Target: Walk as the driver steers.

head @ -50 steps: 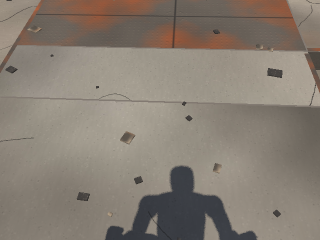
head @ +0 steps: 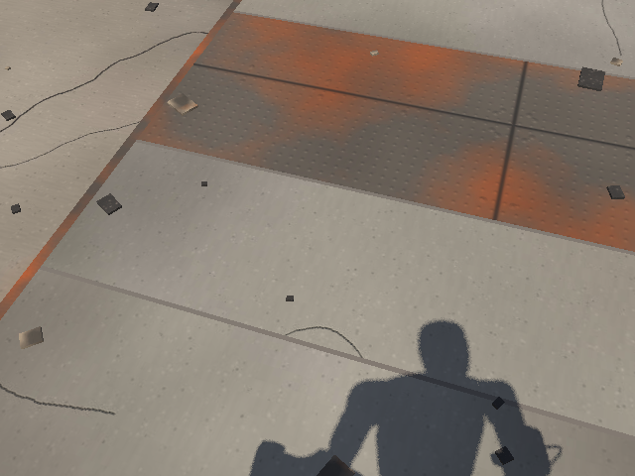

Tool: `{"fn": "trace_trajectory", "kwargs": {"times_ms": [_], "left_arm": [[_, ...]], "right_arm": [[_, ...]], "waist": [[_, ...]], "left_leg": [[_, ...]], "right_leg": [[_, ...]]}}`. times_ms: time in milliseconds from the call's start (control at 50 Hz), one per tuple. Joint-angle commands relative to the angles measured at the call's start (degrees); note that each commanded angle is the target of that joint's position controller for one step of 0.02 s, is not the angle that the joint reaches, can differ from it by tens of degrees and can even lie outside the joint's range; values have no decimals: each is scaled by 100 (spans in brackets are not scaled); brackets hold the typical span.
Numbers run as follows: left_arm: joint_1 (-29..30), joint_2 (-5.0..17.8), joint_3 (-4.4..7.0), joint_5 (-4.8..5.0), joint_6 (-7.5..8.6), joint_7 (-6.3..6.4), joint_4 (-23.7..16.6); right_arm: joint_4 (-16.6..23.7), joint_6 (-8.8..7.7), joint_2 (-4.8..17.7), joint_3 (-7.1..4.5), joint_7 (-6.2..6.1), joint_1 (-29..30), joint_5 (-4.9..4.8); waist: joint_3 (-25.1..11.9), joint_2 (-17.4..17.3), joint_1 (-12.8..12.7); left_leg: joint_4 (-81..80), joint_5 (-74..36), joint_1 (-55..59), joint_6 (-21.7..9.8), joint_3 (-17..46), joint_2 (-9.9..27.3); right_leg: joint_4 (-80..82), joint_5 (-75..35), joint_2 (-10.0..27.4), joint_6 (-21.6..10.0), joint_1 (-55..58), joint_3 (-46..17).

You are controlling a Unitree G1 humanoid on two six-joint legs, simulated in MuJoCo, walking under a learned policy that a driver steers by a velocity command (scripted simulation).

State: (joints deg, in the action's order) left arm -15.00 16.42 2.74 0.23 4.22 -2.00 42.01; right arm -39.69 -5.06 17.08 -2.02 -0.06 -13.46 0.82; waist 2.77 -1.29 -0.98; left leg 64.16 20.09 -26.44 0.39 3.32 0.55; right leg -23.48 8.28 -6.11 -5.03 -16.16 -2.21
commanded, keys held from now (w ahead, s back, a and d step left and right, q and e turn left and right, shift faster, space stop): e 0.78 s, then no key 0.10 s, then q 0.12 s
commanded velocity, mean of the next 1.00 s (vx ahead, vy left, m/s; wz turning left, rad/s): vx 0.09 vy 0.00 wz -0.49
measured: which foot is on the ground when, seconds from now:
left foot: up 0.00-0.28, down 0.30-0.74, up 0.76-1.00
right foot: down 0.00-0.30, up 0.32-0.72, down 0.74-1.00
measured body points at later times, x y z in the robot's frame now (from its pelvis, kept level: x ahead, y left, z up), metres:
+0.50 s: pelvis +0.17 +0.02 +0.00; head +0.21 +0.02 +0.44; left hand +0.37 +0.28 -0.12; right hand +0.27 -0.28 -0.09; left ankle +0.27 +0.10 -0.74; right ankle +0.09 -0.09 -0.66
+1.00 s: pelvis +0.16 -0.03 +0.00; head +0.16 -0.07 +0.45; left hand +0.43 +0.12 -0.08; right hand +0.12 -0.34 -0.12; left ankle +0.25 +0.10 -0.68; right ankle +0.12 -0.11 -0.74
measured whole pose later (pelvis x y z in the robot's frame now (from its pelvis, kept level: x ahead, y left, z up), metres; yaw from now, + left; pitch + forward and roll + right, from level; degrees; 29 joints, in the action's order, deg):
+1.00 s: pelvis +0.16 -0.03 +0.00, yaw -31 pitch +1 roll +2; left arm -10.6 14.4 1.6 -1.3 -0.7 1.2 37.5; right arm -44.5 1.8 18.4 -4.7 -1.1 -9.3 -0.2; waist 2.0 -2.7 0.5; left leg 52.3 18.2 -26.2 4.8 0.6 2.0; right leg -25.5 12.9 -2.0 -3.1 -13.0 -2.0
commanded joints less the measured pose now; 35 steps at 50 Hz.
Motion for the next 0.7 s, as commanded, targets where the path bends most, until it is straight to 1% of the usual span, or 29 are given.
{"fn": "trace_trajectory", "kwargs": {"times_ms": [20,40,60,80,100,140,180,200,220,260,280,300,320,340,360,380,400,420,440,460,480,500,520,560,600,640,680,700], "left_arm": [[94,848,214,3,32,114,-381],[50,960,254,25,0,154,-342],[2,1050,289,53,-51,199,-303],[-40,1086,307,89,-115,245,-266],[-91,1078,313,123,-187,293,-233],[-216,1046,317,157,-321,387,-178],[-320,1024,323,153,-422,455,-149],[-332,1010,328,138,-457,475,-155],[-295,993,331,117,-481,488,-182],[-97,947,332,85,-504,501,-297],[88,891,313,93,-510,494,-379],[110,704,245,45,-492,462,-489],[-408,376,151,-76,-460,432,-509],[-1116,562,140,59,-473,398,-511],[-1189,1073,282,69,-535,393,-292],[-679,1261,371,116,-636,412,-306],[-491,1209,390,128,-748,448,-316],[-375,1156,396,101,-816,473,-399],[-371,963,351,102,-843,459,-439],[-384,798,312,109,-841,450,-476],[-348,696,285,108,-823,445,-519],[-253,662,270,93,-805,440,-576],[-140,645,257,75,-789,427,-641],[39,611,222,50,-768,381,-739],[132,616,204,47,-761,325,-802],[161,675,216,54,-766,273,-840],[131,711,236,55,-774,219,-868],[4,703,253,51,-773,191,-836]], "right_arm": [[452,-36,521,-166,-62,-52,68],[462,13,459,-146,-90,9,55],[485,50,424,-132,-114,135,49],[503,78,383,-116,-124,282,45],[524,96,356,-108,-122,448,28],[598,107,329,-99,-82,843,-18],[672,88,345,-104,-31,1186,-38],[692,70,388,-119,-9,1274,-40],[684,44,463,-149,8,1268,-35],[610,-24,606,-217,19,1059,-20],[543,-70,626,-240,5,812,-2],[515,-100,804,-282,-42,503,75],[584,-42,1047,-299,-111,381,149],[460,102,960,-311,-103,105,144],[562,173,648,-259,-96,333,-18],[637,234,430,-196,-109,538,-22],[660,299,391,-163,-106,748,14],[649,340,451,-169,-116,932,25],[618,370,537,-188,-128,1003,69],[580,386,531,-200,-141,1012,90],[543,397,520,-207,-155,972,90],[505,406,536,-222,-173,914,80],[468,415,578,-243,-188,869,67],[423,440,688,-291,-198,895,38],[390,475,813,-338,-177,952,16],[332,504,892,-371,-144,925,-20],[265,522,954,-396,-118,906,-85],[235,534,974,-404,-116,949,-139]], "waist": [[-559,434,202],[-591,445,201],[-634,463,170],[-699,499,131],[-764,554,72],[-803,647,-66],[-769,684,-173],[-748,712,-180],[-733,744,-144],[-707,859,0],[-756,850,184],[-1149,556,281],[-1650,-639,37],[-2166,-1676,-146],[-1801,-854,-110],[-1279,-415,15],[-1001,-207,-25],[-755,-298,-60],[-585,-473,-97],[-550,-619,-97],[-605,-706,-57],[-678,-727,4],[-754,-709,53],[-863,-648,110],[-878,-683,138],[-853,-733,162],[-829,-748,118],[-839,-713,2]], "left_leg": [[-526,-97,-825,299,85,197],[-832,-247,-773,382,3,103],[-1166,-503,-685,437,-48,11],[-1510,-858,-522,461,-62,-76],[-1841,-1234,-350,469,-65,-176],[-2454,-1770,-155,449,-8,-330],[-2937,-1939,-106,413,92,-431],[-3139,-1900,-101,381,182,-453],[-3327,-1815,-62,331,285,-446],[-3701,-1690,164,173,388,-385],[-4175,-2143,627,42,326,-296],[-4308,-3137,1694,-261,638,283],[-3895,-5664,3108,-855,1743,1494],[-3965,-5465,3776,-1852,3335,2661],[-4109,-4245,3241,-1791,3218,2474],[-4153,-3533,2745,-1486,2376,2000],[-4316,-2912,2224,-1300,1868,1674],[-4481,-2471,1769,-1283,1564,1513],[-4667,-2329,1327,-1253,1126,1261],[-4767,-2241,1214,-1260,832,1116],[-4805,-2286,1302,-1324,688,1113],[-4819,-2379,1444,-1413,636,1203],[-4827,-2418,1573,-1483,604,1315],[-4837,-2306,1657,-1525,467,1443],[-4874,-2133,1553,-1509,291,1503],[-4841,-1974,1555,-1470,176,1566],[-4696,-1928,1619,-1369,106,1644],[-4517,-1919,1593,-1245,6,1628]], "right_leg": [[637,-3973,1504,-1056,982,-1537],[598,-4251,1418,-1029,850,-1381],[546,-4297,1316,-953,723,-1270],[477,-4170,1188,-821,596,-1173],[419,-3971,1077,-670,498,-1138],[306,-3446,975,-431,463,-1246],[162,-2903,996,-333,601,-1526],[62,-2669,1036,-325,733,-1725],[-64,-2477,1083,-319,872,-1946],[-420,-2260,1106,-274,1063,-2306],[-745,-2079,945,-164,994,-2304],[-1475,-1540,660,24,607,-2097],[-2746,1607,-23,318,-406,-1431],[-3905,3534,-263,551,-1416,-970],[-4528,3172,173,777,-1601,-946],[-4831,2697,314,938,-1719,-758],[-4858,2371,420,1028,-1680,-640],[-4842,2093,533,1074,-1631,-551],[-4736,1871,548,1100,-1397,-339],[-4506,1728,553,1109,-1297,-192],[-4282,1670,581,1119,-1287,-104],[-4085,1632,647,1125,-1304,-75],[-3872,1588,741,1116,-1304,-70],[-3374,1456,899,1059,-1123,-23],[-2904,1339,947,967,-795,110],[-2492,1297,924,864,-571,247],[-1944,1213,884,715,-347,352],[-1444,951,820,598,-89,446]]}}
Keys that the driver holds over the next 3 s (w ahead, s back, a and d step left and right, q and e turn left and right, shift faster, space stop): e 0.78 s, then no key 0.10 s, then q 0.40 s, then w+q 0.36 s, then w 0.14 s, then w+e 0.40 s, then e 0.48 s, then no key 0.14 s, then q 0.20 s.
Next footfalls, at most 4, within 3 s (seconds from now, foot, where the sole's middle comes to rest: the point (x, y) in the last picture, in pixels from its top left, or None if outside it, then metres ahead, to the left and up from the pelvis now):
0.30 left None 0.31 0.09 -0.78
0.74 right None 0.15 -0.13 -0.78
1.14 left None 0.26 0.08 -0.78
1.44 right None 0.15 -0.16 -0.78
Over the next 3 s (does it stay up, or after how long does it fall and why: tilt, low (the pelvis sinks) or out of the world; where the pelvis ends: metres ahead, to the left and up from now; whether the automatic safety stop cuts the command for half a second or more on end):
stays up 0.70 -0.11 -0.01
